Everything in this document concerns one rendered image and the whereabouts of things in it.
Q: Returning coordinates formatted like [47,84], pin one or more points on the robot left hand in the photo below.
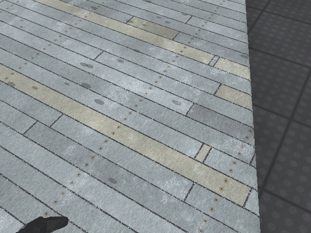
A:
[45,224]

